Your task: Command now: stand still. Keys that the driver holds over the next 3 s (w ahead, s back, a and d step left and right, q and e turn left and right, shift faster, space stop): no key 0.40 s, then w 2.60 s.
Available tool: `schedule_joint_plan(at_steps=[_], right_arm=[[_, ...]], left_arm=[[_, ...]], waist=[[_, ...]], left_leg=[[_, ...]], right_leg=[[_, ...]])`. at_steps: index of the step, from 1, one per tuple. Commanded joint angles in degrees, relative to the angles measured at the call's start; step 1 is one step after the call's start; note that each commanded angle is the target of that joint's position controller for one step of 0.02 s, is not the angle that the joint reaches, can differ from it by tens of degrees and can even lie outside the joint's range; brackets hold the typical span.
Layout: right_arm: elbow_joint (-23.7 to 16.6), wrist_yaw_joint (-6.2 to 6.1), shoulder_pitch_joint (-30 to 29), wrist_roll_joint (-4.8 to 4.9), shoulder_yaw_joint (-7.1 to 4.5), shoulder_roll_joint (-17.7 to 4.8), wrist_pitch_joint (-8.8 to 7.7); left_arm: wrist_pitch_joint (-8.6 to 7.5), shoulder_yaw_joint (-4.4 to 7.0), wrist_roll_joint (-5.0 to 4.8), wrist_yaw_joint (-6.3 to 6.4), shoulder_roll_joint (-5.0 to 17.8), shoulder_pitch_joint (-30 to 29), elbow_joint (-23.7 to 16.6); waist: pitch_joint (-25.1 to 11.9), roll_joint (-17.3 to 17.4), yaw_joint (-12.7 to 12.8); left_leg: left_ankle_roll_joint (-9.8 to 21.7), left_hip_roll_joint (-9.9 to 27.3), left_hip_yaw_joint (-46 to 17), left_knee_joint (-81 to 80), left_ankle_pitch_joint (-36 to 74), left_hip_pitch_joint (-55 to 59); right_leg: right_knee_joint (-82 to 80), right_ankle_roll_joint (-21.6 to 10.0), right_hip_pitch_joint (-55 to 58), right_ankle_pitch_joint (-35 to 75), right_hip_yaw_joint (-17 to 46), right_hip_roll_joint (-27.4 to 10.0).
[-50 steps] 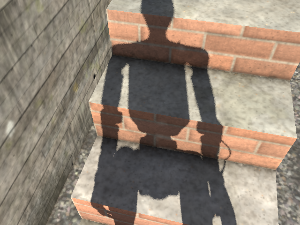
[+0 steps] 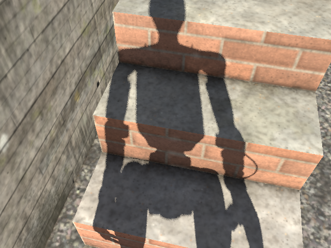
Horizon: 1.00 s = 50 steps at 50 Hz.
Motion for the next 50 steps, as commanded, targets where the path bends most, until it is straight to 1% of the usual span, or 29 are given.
schedule_joint_plan(at_steps=[1,12,15,20,21,23,26,27,29,33,34,35,39,40,42,44,45,47,50], right_arm=[[-0.59,-0.15,4.34,-0.01,-0.75,-4.52,-0.11],[-0.35,-0.13,4.08,0.03,-0.86,-4.86,-0.02],[-0.28,-0.28,4.35,-0.09,-0.68,-4.8,0.26],[-0.27,-0.26,4.35,-0.03,-0.64,-5.0,0.24],[-0.04,-0.16,4.67,-0.07,-0.42,-4.3,0.14],[0.04,0.07,3.79,-0.07,-0.23,-3.99,-0.14],[-0.15,0.36,2.87,0.06,-0.06,-4.05,-0.79],[-0.4,0.48,2.11,0.0,0.04,-3.96,-1.0],[-0.68,0.68,0.92,0.28,-0.07,-4.35,-1.64],[-0.97,0.77,0.28,0.45,-0.09,-4.67,-2.19],[-1.24,0.78,-0.13,0.48,-0.12,-4.85,-2.39],[-1.29,0.83,-0.48,0.36,0.03,-4.13,-2.69],[-1.73,1.0,-0.89,0.61,-0.31,-5.49,-3.12],[-1.97,1.13,-1.37,0.79,-0.42,-5.76,-3.1],[-2.3,1.19,-1.76,0.67,-0.54,-6.0,-3.24],[-2.72,1.25,-2.71,0.76,-0.7,-6.38,-3.28],[-2.68,1.28,-3.28,1.01,-0.59,-6.33,-3.28],[-3.55,1.26,-4.63,0.96,-0.67,-6.61,-3.41],[-4.07,1.39,-5.74,1.19,-0.93,-7.73,-3.7]], left_arm=[[-0.27,0.3,0.02,0.01,2.91,4.87,-0.28],[-0.31,0.35,0.05,-0.05,2.99,5.02,-0.53],[-0.27,0.48,-0.07,-0.37,3.19,5.13,-0.3],[-0.26,0.52,-0.04,-0.37,3.32,5.11,-0.25],[-0.32,0.28,0.0,-0.39,2.54,5.2,-0.11],[-0.47,0.08,-0.04,-0.46,2.06,4.19,-0.19],[-1.02,-0.09,-0.28,-0.61,2.07,2.98,-0.36],[-1.21,-0.25,-0.43,-0.67,1.98,2.34,-0.6],[-1.68,-0.61,-0.55,-0.51,1.63,1.61,-1.22],[-2.16,-0.81,-0.77,-0.42,2.05,1.37,-1.76],[-2.21,-1.08,-0.69,-0.36,1.52,1.46,-1.95],[-2.34,-1.2,-0.53,-0.47,1.48,0.64,-2.62],[-2.46,-0.99,-0.88,-0.39,3.03,1.21,-3.58],[-2.52,-1.11,-0.88,-0.31,2.95,0.97,-4.18],[-2.43,-1.08,-0.79,-0.17,3.48,0.67,-4.94],[-2.43,-1.06,-0.9,-0.09,3.99,0.63,-5.75],[-2.34,-0.72,-1.17,0.0,5.16,0.63,-6.37],[-2.02,-0.69,-1.2,0.29,6.01,-0.02,-7.21],[-1.82,-0.51,-1.18,0.7,7.06,-1.0,-8.58]], waist=[[1.67,-0.15,-0.07],[1.73,-0.22,-0.12],[1.96,-0.18,-0.16],[1.88,-0.24,-0.18],[1.15,-0.23,-0.22],[2.57,-0.13,-0.17],[3.69,-0.33,-0.31],[3.74,-0.44,-0.31],[3.38,-0.65,-0.35],[2.03,-0.69,-0.42],[1.8,-1.05,-0.4],[3.38,-1.36,-0.49],[-0.43,-1.17,-0.39],[-0.87,-1.36,-0.4],[-1.89,-1.45,-0.47],[-2.48,-1.54,-0.31],[-3.05,-0.7,0.32],[-3.52,-2.05,0.11],[-3.63,-1.89,-0.08]], left_leg=[[4.23,5.88,-4.75,-0.36,11.51,2.99],[4.19,5.91,-4.8,-0.37,11.21,2.62],[4.36,5.77,-5.08,-0.45,10.58,2.37],[4.36,5.77,-5.16,-0.38,10.87,2.33],[4.41,5.62,-5.24,-1.19,8.37,2.96],[4.69,5.15,-5.33,-1.99,3.93,2.58],[5.28,4.77,-5.27,-1.84,2.8,2.36],[5.4,4.68,-5.32,-1.59,3.12,2.29],[5.44,4.83,-5.31,-1.71,4.46,2.75],[5.67,4.66,-5.07,-1.28,7.39,4.13],[5.64,4.69,-4.95,-1.0,8.44,4.18],[6.02,4.51,-4.77,-0.9,9.46,3.82],[5.87,4.74,-4.69,-0.27,14.8,6.74],[5.63,4.63,-4.62,0.02,16.73,7.42],[5.3,4.77,-4.43,0.21,19.42,8.51],[5.02,4.72,-4.2,0.49,21.1,8.91],[4.93,3.96,-3.23,1.29,20.9,7.44],[4.6,3.78,-2.67,1.49,21.11,6.65],[4.34,3.79,-2.41,1.41,23.28,7.12]], right_leg=[[-2.16,-0.5,-4.94,14.85,4.77,-8.14],[-2.33,-0.55,-4.54,15.03,4.86,-8.13],[-2.17,-0.32,-4.68,14.42,5.24,-8.13],[-2.1,-0.32,-4.49,14.69,5.25,-8.1],[-2.98,-0.33,-4.29,11.66,5.38,-7.96],[-4.6,-0.72,-5.36,5.14,5.78,-7.6],[-5.3,-1.31,-6.11,2.86,6.04,-7.33],[-5.32,-1.46,-5.79,3.47,6.27,-7.17],[-5.43,-1.75,-5.06,6.59,5.86,-7.25],[-4.67,-1.85,-3.05,12.13,5.71,-7.2],[-4.34,-1.73,-2.45,13.74,5.55,-7.17],[-4.2,-1.88,-3.03,15.73,5.48,-7.03],[-2.99,-1.47,-0.15,22.32,5.22,-7.05],[-2.45,-1.22,-0.06,24.76,5.12,-7.03],[-1.82,-0.67,0.67,28.31,5.14,-7.2],[-1.46,-0.33,1.5,30.64,5.06,-7.21],[-1.54,0.32,3.55,33.94,5.19,-7.74],[-0.69,0.92,5.18,37.55,4.82,-7.55],[0.13,1.2,5.32,40.71,4.32,-7.57]])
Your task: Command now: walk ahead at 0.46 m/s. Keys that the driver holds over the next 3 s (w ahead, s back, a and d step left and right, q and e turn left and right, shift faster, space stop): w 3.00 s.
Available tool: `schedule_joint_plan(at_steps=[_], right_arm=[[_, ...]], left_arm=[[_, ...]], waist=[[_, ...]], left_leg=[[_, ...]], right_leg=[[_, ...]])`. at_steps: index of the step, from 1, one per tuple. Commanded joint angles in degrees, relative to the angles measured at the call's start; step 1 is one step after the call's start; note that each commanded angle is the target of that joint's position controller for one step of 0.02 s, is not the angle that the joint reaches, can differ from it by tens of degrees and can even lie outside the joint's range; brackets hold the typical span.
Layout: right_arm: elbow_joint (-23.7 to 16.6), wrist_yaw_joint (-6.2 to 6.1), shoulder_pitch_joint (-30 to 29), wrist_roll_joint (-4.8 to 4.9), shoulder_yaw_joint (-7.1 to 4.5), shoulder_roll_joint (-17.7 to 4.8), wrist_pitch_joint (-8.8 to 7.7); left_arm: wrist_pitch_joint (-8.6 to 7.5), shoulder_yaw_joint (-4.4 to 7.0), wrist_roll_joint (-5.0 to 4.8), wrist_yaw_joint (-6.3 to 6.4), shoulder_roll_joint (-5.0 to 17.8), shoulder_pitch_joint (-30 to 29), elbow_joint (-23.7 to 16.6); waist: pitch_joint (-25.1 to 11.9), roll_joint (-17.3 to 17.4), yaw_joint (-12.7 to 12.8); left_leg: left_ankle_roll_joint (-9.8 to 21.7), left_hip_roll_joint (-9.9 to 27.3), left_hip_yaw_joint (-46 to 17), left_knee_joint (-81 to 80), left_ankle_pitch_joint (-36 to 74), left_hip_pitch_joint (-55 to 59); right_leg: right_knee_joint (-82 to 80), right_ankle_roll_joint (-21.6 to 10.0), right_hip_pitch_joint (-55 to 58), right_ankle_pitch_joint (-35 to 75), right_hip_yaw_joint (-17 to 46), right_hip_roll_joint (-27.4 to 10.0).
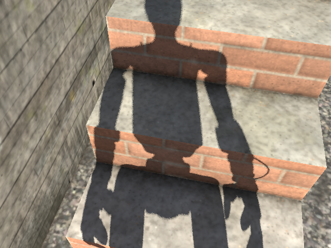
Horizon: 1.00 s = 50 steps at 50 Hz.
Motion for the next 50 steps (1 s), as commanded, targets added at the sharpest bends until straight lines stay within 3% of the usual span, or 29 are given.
schedule_joint_plan(at_steps=[1,2,3,6,9,14,16,17,18,22,26,32,34,50], right_arm=[[-1.52,0.45,2.93,-0.11,-0.51,-3.4,-1.22],[-0.99,0.69,4.55,0.08,-0.65,-4.03,-1.5],[-0.77,0.91,6.08,0.11,-0.87,-5.22,-1.58],[-0.91,0.59,3.53,-0.25,0.08,-4.37,-1.59],[-2.08,0.6,0.51,-0.7,0.18,-5.42,-1.86],[-3.33,0.68,-1.7,-0.47,-0.21,-6.31,-1.9],[-3.36,0.63,-1.72,-0.73,0.03,-4.29,-1.73],[-3.05,0.65,-1.37,-0.78,-0.1,-4.76,-1.71],[-3.2,0.12,-2.14,-0.51,-0.72,-7.28,-1.07],[-2.82,-0.14,-2.49,-0.95,-0.94,-6.87,-0.67],[-2.31,0.39,-2.73,-1.37,-1.13,-6.42,-0.88],[-1.25,0.44,-3.06,-1.33,-1.26,-7.22,-0.84],[-0.91,0.58,-2.82,-1.62,-1.11,-6.96,-0.96],[1.1,0.82,-3.06,-1.28,-1.13,-7.0,-1.06]], left_arm=[[0.05,0.98,0.04,-0.48,5.7,1.44,-3.05],[0.24,1.29,-0.02,-0.72,6.36,1.08,-3.57],[0.53,1.24,0.21,-0.75,5.52,0.97,-3.67],[0.54,1.45,0.84,-1.61,4.51,-2.41,-5.69],[0.71,1.47,0.95,-2.34,4.53,-1.9,-5.42],[1.02,1.02,0.76,-1.67,4.48,-1.64,-5.0],[0.68,0.77,0.72,-1.9,4.93,-4.0,-5.43],[0.56,0.88,0.78,-1.92,5.28,-4.33,-5.42],[0.11,0.3,0.71,-1.28,3.97,-3.59,-5.21],[-0.71,0.11,0.82,-1.13,4.69,-3.7,-4.56],[-1.06,-0.24,1.11,-1.4,3.56,-3.44,-3.95],[-1.23,-0.02,1.13,-1.71,3.04,-2.32,-3.39],[-1.22,-0.25,0.84,-1.68,2.32,-1.83,-3.29],[-1.05,-0.11,1.01,-1.35,2.26,0.07,-2.76]], waist=[[-2.62,0.33,-0.98],[-4.45,0.71,-1.44],[-6.08,0.4,-2.32],[-4.35,3.36,-0.85],[-3.96,3.51,0.52],[-4.34,1.41,0.36],[-3.89,-1.04,-0.7],[-3.39,-1.07,-0.83],[-4.67,-1.7,-0.5],[-3.35,-0.96,-0.63],[-2.59,-1.34,-1.1],[-3.04,0.78,-0.64],[-3.46,-0.44,-0.65],[-2.16,-0.65,-0.42]], left_leg=[[4.17,4.19,-2.35,2.76,32.03,3.19],[4.16,4.24,-2.39,2.77,32.68,5.58],[4.06,5.15,-3.29,1.97,34.2,8.36],[3.05,5.81,-3.82,2.7,36.01,9.2],[2.8,5.8,-3.48,3.15,38.28,5.47],[3.91,5.42,-4.32,2.56,32.15,1.61],[4.04,5.12,-4.37,1.11,25.24,1.21],[4.02,5.15,-4.62,0.53,24.52,1.36],[4.32,5.01,-4.78,-0.16,20.99,2.66],[4.06,5.34,-5.36,-1.12,20.8,2.85],[4.2,6.0,-6.16,-2.33,21.33,3.82],[4.06,6.2,-6.26,-1.95,22.47,4.58],[4.5,6.42,-6.62,-2.34,22.46,4.73],[4.49,6.25,-6.73,-2.44,21.13,3.08]], right_leg=[[6.36,0.88,-0.47,46.91,2.16,-6.69],[7.76,0.94,-1.33,48.57,2.05,-6.81],[9.55,0.93,-2.48,45.42,1.54,-6.31],[8.42,0.38,-6.81,36.88,2.67,-6.0],[5.97,0.09,-3.24,35.05,2.68,-5.67],[3.94,0.74,1.08,36.28,2.65,-6.69],[3.44,0.49,0.28,37.55,3.91,-7.64],[3.24,0.48,-0.08,37.71,4.16,-7.7],[1.79,0.56,0.28,34.38,4.68,-8.34],[0.53,0.45,-0.63,32.15,5.65,-8.62],[0.53,-0.38,-2.34,29.93,5.88,-8.47],[-0.01,-1.12,-3.15,26.7,6.08,-8.34],[0.14,-1.0,-2.5,27.3,6.14,-8.52],[0.06,-1.06,-2.37,27.43,6.46,-8.62]])
Over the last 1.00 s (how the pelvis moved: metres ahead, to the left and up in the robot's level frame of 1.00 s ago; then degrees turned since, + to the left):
0.05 0.00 0.00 -1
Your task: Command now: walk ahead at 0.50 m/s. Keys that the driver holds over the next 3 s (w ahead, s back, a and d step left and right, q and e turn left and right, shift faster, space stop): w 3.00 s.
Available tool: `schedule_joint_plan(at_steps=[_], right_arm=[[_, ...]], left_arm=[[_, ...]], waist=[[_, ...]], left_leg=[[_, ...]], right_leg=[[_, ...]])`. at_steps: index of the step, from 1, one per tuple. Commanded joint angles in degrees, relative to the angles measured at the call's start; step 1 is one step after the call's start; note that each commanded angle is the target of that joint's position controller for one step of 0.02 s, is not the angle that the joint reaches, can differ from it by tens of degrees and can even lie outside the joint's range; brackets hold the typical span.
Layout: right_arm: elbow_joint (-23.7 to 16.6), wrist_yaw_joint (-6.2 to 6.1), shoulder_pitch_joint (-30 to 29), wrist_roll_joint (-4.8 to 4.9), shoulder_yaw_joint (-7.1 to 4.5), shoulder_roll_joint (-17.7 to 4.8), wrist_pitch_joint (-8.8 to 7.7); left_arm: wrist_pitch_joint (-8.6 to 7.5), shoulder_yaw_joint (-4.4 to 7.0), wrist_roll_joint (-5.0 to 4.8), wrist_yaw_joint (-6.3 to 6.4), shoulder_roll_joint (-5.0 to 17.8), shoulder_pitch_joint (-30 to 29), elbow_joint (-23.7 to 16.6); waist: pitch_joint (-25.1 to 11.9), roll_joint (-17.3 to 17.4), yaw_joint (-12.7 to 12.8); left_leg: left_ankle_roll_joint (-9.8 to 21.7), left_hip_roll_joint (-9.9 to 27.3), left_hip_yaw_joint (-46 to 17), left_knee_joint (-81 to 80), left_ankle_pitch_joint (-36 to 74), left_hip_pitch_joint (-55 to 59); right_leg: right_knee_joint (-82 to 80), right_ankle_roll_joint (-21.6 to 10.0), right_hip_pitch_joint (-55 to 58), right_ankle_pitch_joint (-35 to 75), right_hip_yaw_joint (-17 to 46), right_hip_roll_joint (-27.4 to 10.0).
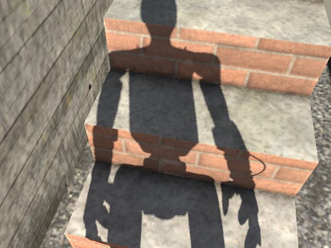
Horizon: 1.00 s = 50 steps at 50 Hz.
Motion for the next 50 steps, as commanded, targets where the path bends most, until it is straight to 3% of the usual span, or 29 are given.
schedule_joint_plan(at_steps=[1,50], right_arm=[[-1.65,-0.2,-0.12,0.06,-0.99,-5.85,-0.42],[-0.51,-0.42,-0.44,0.02,-1.11,-6.06,-0.44]], left_arm=[[-0.46,0.23,0.02,-0.02,2.66,2.21,-1.28],[-0.19,0.88,0.14,-0.24,2.58,2.11,0.49]], waist=[[-2.22,-0.25,0.02],[-2.0,-0.04,0.11]], left_leg=[[4.85,6.28,-5.61,1.26,16.92,2.47],[5.05,6.3,-6.44,1.54,17.93,2.25]], right_leg=[[1.14,-0.89,-1.71,24.53,5.45,-8.87],[1.21,-1.32,-2.03,24.02,5.73,-8.73]])
Over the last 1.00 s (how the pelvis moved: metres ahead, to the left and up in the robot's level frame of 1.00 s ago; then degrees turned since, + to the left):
-0.02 0.00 0.00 0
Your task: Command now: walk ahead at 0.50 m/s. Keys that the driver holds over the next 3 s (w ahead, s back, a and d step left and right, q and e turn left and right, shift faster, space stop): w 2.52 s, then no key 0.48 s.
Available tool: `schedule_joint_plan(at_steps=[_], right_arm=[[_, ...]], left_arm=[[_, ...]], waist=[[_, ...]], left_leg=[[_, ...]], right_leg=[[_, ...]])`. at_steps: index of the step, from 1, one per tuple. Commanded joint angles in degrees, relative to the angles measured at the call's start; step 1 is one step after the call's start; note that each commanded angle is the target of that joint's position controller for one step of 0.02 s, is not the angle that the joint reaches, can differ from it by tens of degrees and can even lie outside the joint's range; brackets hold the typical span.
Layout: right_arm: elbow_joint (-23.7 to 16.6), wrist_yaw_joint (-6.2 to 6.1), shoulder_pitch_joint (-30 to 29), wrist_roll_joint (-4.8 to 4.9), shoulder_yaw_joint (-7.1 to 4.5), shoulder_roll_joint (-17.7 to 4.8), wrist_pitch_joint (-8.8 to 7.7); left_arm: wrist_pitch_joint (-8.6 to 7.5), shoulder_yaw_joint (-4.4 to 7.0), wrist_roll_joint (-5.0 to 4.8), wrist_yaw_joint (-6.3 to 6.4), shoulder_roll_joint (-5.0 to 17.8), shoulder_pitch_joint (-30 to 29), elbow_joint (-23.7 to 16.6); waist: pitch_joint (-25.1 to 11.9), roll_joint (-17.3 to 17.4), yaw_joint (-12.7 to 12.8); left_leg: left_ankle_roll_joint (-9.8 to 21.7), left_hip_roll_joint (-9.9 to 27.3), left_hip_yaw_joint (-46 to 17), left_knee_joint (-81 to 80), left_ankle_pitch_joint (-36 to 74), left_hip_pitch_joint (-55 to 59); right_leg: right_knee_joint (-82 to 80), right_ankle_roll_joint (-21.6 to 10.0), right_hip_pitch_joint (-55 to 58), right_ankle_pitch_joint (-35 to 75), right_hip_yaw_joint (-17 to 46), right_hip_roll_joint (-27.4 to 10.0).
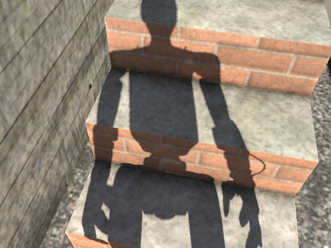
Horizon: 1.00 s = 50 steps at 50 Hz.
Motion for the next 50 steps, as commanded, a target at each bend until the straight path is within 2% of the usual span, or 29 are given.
schedule_joint_plan(at_steps=[1,50], right_arm=[[-1.79,-0.17,-0.01,-0.01,-0.9,-5.97,-0.41],[-1.59,-0.22,-0.21,-0.07,-1.01,-6.26,-0.18]], left_arm=[[-0.31,0.04,0.06,-0.29,2.58,2.31,-1.18],[-0.32,0.34,0.03,-0.39,3.28,1.45,-0.91]], waist=[[-2.06,-0.11,0.01],[-2.25,0.04,0.0]], left_leg=[[5.04,6.36,-5.42,1.27,17.78,2.63],[5.08,6.28,-5.83,1.23,17.92,2.94]], right_leg=[[1.21,-1.48,-1.78,23.69,5.22,-8.7],[1.25,-1.73,-2.46,22.75,5.74,-8.53]])
Over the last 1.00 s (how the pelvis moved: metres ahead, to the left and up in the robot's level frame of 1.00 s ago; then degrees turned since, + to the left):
0.00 0.00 0.00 0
